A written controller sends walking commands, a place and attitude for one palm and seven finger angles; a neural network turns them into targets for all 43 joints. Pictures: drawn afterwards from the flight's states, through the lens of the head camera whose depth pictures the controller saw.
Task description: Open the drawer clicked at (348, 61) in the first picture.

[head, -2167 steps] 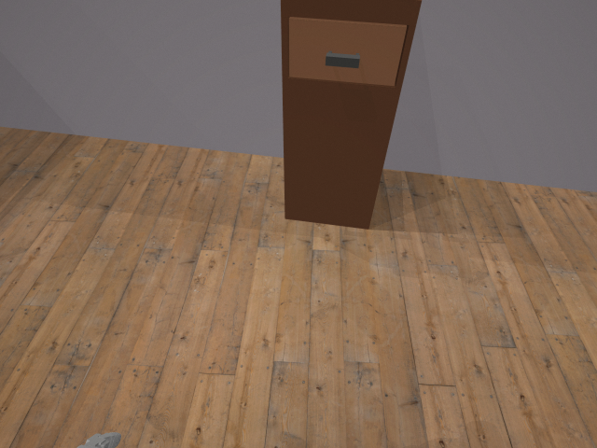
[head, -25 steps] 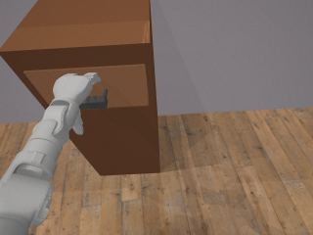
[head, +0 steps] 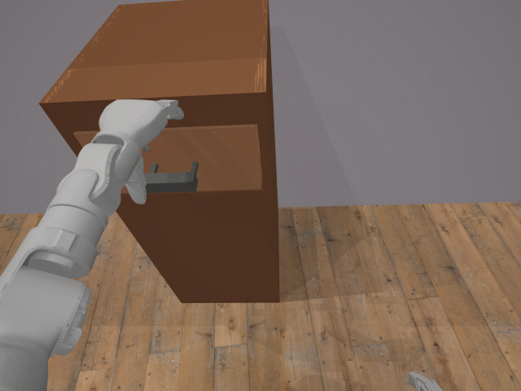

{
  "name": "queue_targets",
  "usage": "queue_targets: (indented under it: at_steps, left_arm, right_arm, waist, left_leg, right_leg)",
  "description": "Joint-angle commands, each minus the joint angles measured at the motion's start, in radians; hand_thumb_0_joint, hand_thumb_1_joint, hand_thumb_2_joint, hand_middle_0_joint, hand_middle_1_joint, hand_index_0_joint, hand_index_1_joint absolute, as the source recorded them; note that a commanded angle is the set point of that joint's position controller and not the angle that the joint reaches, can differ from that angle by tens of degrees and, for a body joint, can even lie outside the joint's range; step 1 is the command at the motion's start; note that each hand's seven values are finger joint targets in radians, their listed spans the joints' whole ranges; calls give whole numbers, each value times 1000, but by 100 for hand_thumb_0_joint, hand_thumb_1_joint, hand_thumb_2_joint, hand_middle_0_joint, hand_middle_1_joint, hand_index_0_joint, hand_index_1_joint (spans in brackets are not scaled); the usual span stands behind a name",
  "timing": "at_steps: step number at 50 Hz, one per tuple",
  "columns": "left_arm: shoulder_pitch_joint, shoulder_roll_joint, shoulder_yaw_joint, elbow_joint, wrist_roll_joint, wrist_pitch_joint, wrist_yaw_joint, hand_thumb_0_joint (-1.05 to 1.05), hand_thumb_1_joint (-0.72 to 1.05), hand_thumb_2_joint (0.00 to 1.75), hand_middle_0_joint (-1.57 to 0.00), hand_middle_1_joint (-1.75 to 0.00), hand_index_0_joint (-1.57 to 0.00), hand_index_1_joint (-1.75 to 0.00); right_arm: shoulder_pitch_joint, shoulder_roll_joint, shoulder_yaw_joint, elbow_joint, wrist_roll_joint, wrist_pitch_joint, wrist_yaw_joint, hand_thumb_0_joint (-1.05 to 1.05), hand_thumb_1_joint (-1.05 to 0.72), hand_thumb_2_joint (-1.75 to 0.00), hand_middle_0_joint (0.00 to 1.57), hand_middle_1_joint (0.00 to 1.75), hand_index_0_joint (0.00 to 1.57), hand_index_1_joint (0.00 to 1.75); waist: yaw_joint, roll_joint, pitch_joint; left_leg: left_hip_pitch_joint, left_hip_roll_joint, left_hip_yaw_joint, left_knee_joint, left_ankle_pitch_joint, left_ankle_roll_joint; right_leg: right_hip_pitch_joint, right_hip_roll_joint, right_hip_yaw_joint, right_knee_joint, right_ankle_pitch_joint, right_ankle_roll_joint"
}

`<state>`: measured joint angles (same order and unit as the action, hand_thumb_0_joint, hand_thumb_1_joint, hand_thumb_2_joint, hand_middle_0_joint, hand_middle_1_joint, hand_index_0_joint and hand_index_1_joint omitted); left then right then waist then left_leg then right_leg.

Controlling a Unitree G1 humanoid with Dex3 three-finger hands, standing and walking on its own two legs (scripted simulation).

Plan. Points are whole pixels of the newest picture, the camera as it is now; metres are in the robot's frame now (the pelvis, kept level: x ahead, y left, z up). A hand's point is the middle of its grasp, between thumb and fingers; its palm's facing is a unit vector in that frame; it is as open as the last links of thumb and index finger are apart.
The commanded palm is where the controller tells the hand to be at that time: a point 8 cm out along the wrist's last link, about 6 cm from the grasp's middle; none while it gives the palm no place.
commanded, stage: lift the hand off the handle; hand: left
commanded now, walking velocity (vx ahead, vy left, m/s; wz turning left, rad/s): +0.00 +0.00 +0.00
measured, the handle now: (172, 174) +0.51 +0.22 +0.02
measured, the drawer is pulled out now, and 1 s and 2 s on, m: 0.00 0.00 0.00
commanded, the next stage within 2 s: draw the hand back to the body in 0.14 s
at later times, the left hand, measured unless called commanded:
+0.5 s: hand (138, 139) +0.44 +0.21 +0.17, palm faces +0.06 +0.01 -1.00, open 15.3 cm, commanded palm +0.40 +0.23 +0.24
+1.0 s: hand (105, 189) +0.31 +0.20 +0.20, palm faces +0.22 -0.85 -0.48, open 15.8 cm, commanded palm +0.27 +0.25 +0.22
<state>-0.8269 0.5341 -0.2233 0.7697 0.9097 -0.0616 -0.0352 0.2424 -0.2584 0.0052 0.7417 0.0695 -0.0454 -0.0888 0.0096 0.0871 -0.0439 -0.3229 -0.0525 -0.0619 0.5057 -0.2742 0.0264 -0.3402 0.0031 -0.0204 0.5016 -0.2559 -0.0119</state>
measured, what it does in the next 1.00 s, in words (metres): stands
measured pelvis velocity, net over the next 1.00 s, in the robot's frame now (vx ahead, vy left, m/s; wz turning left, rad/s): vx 0.00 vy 0.00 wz -0.01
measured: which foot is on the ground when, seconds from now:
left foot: down 0.00-1.00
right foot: down 0.00-1.00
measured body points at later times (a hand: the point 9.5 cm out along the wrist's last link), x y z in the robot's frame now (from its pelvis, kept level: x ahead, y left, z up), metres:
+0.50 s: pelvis -0.01 +0.00 +0.00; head +0.02 -0.03 +0.45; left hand +0.43 +0.21 +0.22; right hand +0.07 -0.26 -0.14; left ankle -0.01 +0.11 -0.74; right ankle +0.00 -0.11 -0.74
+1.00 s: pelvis +0.00 +0.00 +0.01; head +0.00 -0.01 +0.45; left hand +0.30 +0.25 +0.22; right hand +0.24 -0.20 -0.06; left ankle -0.01 +0.11 -0.74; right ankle +0.00 -0.11 -0.74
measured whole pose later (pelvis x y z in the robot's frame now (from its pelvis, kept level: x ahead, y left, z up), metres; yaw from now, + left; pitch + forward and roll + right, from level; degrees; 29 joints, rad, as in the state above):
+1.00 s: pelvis +0.00 +0.00 +0.01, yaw +0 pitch -3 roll +0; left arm -0.17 0.40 0.12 -0.09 0.10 -0.03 -0.01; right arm 0.09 -0.23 0.05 0.55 0.03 -0.01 -0.07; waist 0.08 0.04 0.04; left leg -0.11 -0.05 -0.06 0.43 -0.26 0.03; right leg -0.13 0.01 -0.02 0.43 -0.24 -0.01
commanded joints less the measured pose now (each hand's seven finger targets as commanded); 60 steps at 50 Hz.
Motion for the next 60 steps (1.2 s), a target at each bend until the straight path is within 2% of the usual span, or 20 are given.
queue_targets:
  at_steps: [1, 6, 12, 15, 17, 20, 24, 25, 30, 34, 37, 42, 43, 44, 45, 46, 48, 49, 55, 60]
  left_arm:
    - [-881, 332, 210, -346, -15, -1, 118, 0, -50, 30, -15, -30, -15, -30]
    - [-846, 338, 223, -287, -25, -18, 99, 0, -50, 30, -15, -30, -15, -30]
    - [-863, 336, 211, -273, -12, -41, 105, 0, -50, 30, -15, -30, -15, -30]
    - [-824, 383, 274, -314, -1, -58, 119, 0, -50, 30, -15, -30, -15, -30]
    - [-789, 355, 273, -341, 5, -62, 128, 0, -50, 30, -15, -30, -15, -30]
    - [-677, 375, 320, -350, 14, -54, 140, 0, -50, 30, -15, -30, -15, -30]
    - [-526, 309, 286, -357, 23, 1, 132, 0, -50, 30, -15, -30, -15, -30]
    - [-458, 345, 326, -356, 23, 22, 131, 0, -50, 30, -15, -30, -15, -30]
    - [-119, 270, 283, -392, 16, 160, 51, 0, -50, 30, -15, -30, -15, -30]
    - [59, 245, 251, -550, -8, 243, -52, 0, -50, 30, -15, -30, -15, -30]
    - [101, 281, 289, -727, -18, 232, -99, 0, -50, 30, -15, -30, -15, -30]
    - [126, 323, 353, -961, -22, 145, -81, 0, -50, 30, -15, -30, -15, -30]
    - [-59, 55, 424, -1098, -725, 35, -11, 0, -47, 32, -15, -30, -15, -30]
    - [112, 41, 404, -954, -783, 4, 30, 0, -43, 33, -15, -30, -15, -30]
    - [165, 28, 412, -1023, -796, -15, 47, 0, -40, 34, -15, -30, -15, -30]
    - [238, 72, 507, -1057, -877, -26, 68, 0, -36, 36, -16, -30, -16, -30]
    - [275, 89, 556, -1156, -929, -53, 96, 0, -29, 39, -16, -30, -16, -30]
    - [311, 44, 544, -1192, -947, -64, 104, 0, -26, 40, -16, -30, -16, -30]
    - [608, -49, 534, -1173, -989, -60, 115, 0, -5, 50, -17, -30, -17, -30]
    - [778, -35, 574, -1312, -997, -76, 111, 0, 13, 57, -17, -30, -17, -30]
  right_arm:
    - [22, -126, -31, -97, 6, -38, -8, 0, -90, -90, 20, 30, 20, 30]
    - [44, -131, -32, -90, 8, -37, -12, 0, -90, -90, 20, 30, 20, 30]
    - [60, -138, -38, -83, 11, -37, -10, 0, -90, -90, 20, 30, 20, 30]
    - [55, -135, -47, -102, 0, -31, -3, 0, -90, -90, 20, 30, 20, 30]
    - [44, -126, -53, -116, -7, -23, 4, 0, -90, -90, 20, 30, 20, 30]
    - [20, -126, -60, -133, -11, -2, 14, 0, -90, -90, 20, 30, 20, 30]
    - [-36, -128, -61, -153, -7, 21, 33, 0, -90, -90, 20, 30, 20, 30]
    - [-49, -134, -62, -160, -7, 30, 38, 0, -90, -90, 20, 30, 20, 30]
    - [-150, -145, -48, -219, -1, 69, 56, 0, -90, -90, 20, 30, 20, 30]
    - [-220, -149, -34, -281, 6, 106, 60, 0, -90, -90, 20, 30, 20, 30]
    - [-255, -140, -27, -314, 0, 112, 52, 0, -90, -90, 20, 30, 20, 30]
    - [-270, -111, -19, -316, -20, 94, 38, 0, -90, -90, 20, 30, 20, 30]
    - [-188, -33, 3, -376, -7, 50, 34, 0, -90, -90, 20, 30, 20, 30]
    - [-218, -42, 22, -336, -21, 14, 25, 0, -90, -90, 20, 30, 20, 30]
    - [-221, -49, 18, -342, -19, -2, 25, 0, -90, -90, 20, 30, 20, 30]
    - [-207, -63, 15, -335, -30, -6, 12, 0, -90, -90, 20, 30, 20, 30]
    - [-197, -71, 17, -313, -46, -23, 2, 0, -90, -90, 20, 30, 20, 30]
    - [-197, -58, 19, -310, -50, -34, 4, 0, -90, -90, 20, 30, 20, 30]
    - [-197, -52, 24, -283, -61, -50, 17, 0, -90, -90, 20, 30, 20, 30]
    - [-203, -50, 13, -296, -68, -65, 25, 0, -90, -90, 20, 30, 20, 30]
  waist:
    - [-60, -24, -422]
    - [-66, -68, -415]
    - [-74, -31, -407]
    - [-43, 0, -467]
    - [-34, 14, -480]
    - [-12, -22, -465]
    - [10, -28, -394]
    - [28, -44, -388]
    - [66, -98, -307]
    - [62, -158, -243]
    - [59, -165, -250]
    - [60, -31, -251]
    - [-30, -42, -149]
    - [-8, -81, -120]
    - [-6, -53, -126]
    - [14, -62, -173]
    - [22, 23, -226]
    - [22, 68, -220]
    - [28, -11, -41]
    - [44, -32, -131]
  left_leg:
    - [159, 5, 42, -56, 292, -3]
    - [143, 4, 45, -62, 265, 2]
    - [129, 6, 47, -69, 233, 0]
    - [138, -3, 40, -69, 263, -3]
    - [153, -5, 42, -66, 295, -5]
    - [128, -7, 45, -73, 296, -3]
    - [119, 7, 50, -100, 289, -5]
    - [109, 9, 48, -108, 289, -5]
    - [87, 21, 65, -130, 287, -3]
    - [109, 26, 73, -135, 295, 10]
    - [142, 21, 67, -119, 317, 20]
    - [208, 14, 51, -102, 361, 12]
    - [312, 36, 41, -103, 300, 20]
    - [318, 54, 25, -107, 247, 17]
    - [325, 59, 11, -117, 239, 12]
    - [334, 62, 10, -126, 276, 3]
    - [352, 56, 19, -121, 343, -14]
    - [347, 57, 21, -121, 371, -24]
    - [227, 60, 40, -148, 352, -32]
    - [248, 61, 47, -130, 424, -24]
  right_leg:
    - [172, 20, 6, -55, 249, -17]
    - [179, 21, 12, -70, 235, -13]
    - [155, 22, 17, -75, 201, -15]
    - [199, 20, 20, -69, 219, -21]
    - [207, 19, 19, -67, 242, -24]
    - [238, 21, 20, -70, 247, -25]
    - [223, 20, 12, -80, 217, -30]
    - [241, 22, 10, -78, 217, -30]
    - [277, 6, 8, -74, 232, -25]
    - [279, 2, 3, -81, 255, -14]
    - [282, 4, 4, -76, 278, -10]
    - [249, 17, 2, -86, 249, -17]
    - [191, 23, -19, -122, 202, -30]
    - [195, 35, -15, -105, 151, -23]
    - [191, 35, -13, -107, 144, -24]
    - [233, 33, -19, -111, 164, -23]
    - [285, 22, -16, -104, 211, -23]
    - [289, 18, -17, -104, 236, -24]
    - [295, 17, -28, -128, 289, -20]
    - [350, 6, -18, -113, 374, -14]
